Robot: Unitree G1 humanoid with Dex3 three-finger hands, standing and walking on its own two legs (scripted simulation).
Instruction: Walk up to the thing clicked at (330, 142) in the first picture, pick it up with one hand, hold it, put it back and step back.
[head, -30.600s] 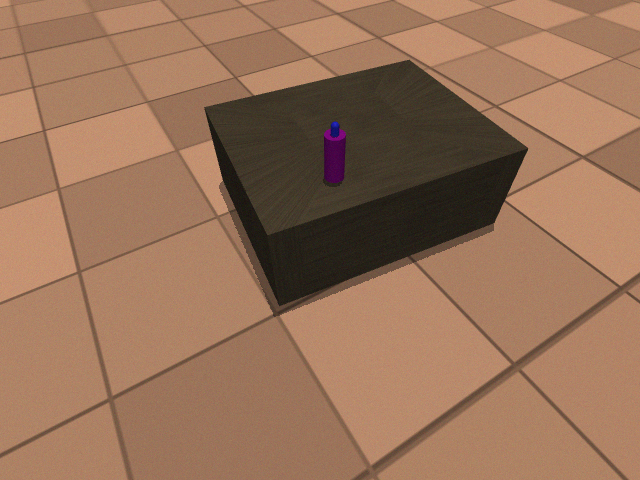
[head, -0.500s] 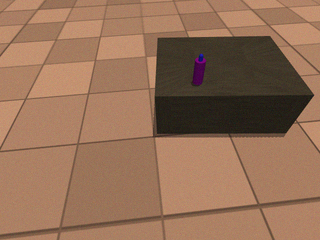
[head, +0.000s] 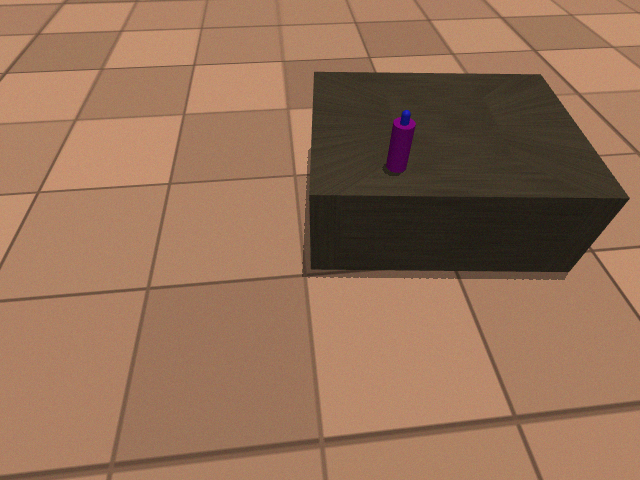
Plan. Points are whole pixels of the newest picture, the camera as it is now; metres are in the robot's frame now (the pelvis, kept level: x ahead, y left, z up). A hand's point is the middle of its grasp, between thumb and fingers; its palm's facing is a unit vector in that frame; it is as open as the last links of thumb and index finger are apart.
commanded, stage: step back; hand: right
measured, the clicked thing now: (401, 140) +1.11 -0.25 -0.27
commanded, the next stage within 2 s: stand in 0.22 s
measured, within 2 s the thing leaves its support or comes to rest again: neither
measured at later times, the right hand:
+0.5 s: hand out of the picture +0.12 -0.25 -0.13, palm faces +0.00 +0.94 -0.34, open 7.4 cm
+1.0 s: hand out of the picture +0.06 -0.26 -0.14, palm faces -0.02 +0.94 -0.33, open 7.4 cm
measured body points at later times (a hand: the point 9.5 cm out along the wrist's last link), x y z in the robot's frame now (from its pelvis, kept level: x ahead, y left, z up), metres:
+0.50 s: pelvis +0.01 +0.00 +0.02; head +0.02 +0.00 +0.47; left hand +0.11 +0.29 -0.11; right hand +0.12 -0.30 -0.11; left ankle +0.02 +0.12 -0.73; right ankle -0.01 -0.13 -0.73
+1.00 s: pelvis +0.00 -0.01 +0.02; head +0.01 -0.01 +0.47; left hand +0.06 +0.29 -0.12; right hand +0.06 -0.31 -0.12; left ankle +0.02 +0.12 -0.73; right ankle -0.01 -0.13 -0.73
